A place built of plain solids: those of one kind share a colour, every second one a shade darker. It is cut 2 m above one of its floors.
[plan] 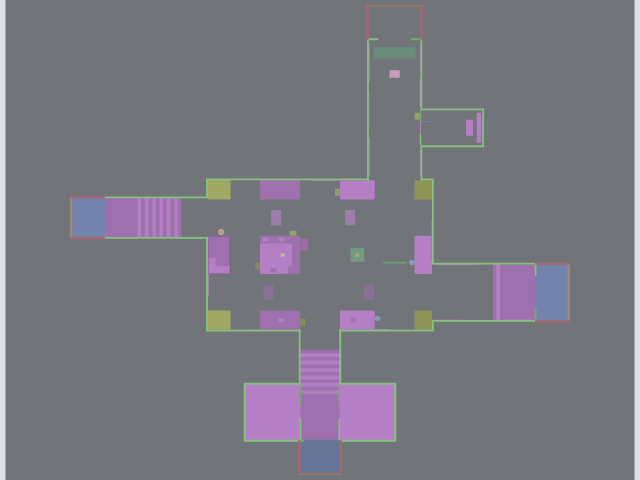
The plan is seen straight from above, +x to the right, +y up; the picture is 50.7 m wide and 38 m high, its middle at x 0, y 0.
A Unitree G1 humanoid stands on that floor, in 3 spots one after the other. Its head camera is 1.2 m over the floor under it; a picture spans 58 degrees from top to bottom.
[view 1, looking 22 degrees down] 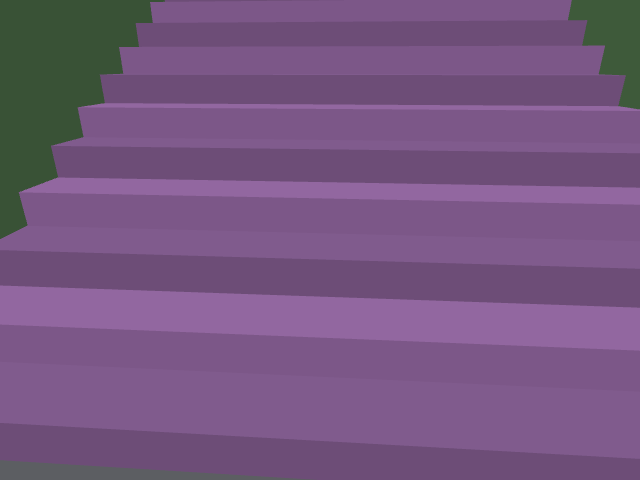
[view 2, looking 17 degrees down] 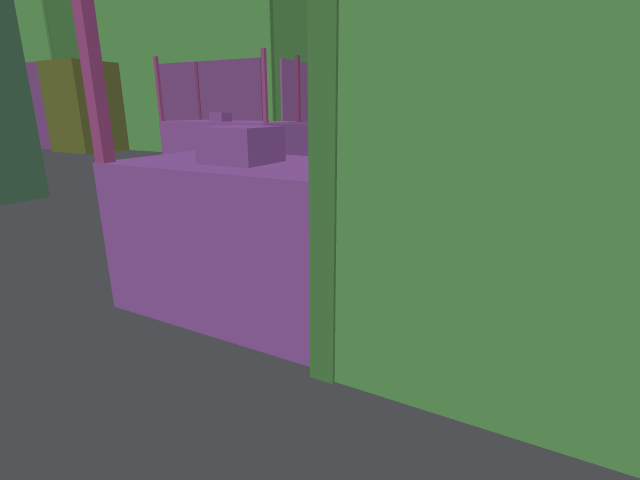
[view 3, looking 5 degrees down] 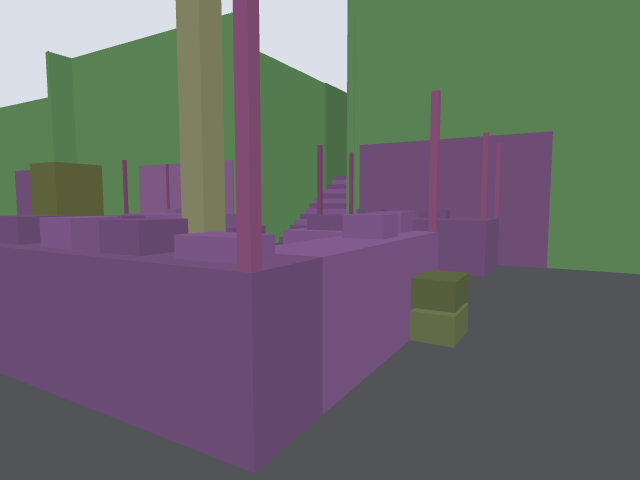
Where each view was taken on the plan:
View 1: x -10.00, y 1.77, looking -176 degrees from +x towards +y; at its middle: piece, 1.90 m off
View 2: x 0.00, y -7.89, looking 28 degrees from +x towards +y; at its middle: wall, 1.80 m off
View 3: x -5.91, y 1.77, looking -60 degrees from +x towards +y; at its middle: piece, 3.46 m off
